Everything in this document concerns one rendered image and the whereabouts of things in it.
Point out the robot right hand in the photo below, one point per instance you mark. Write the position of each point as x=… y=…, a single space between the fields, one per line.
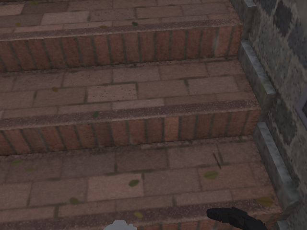
x=236 y=217

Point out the robot left shin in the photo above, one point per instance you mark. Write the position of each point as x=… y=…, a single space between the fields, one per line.
x=119 y=221

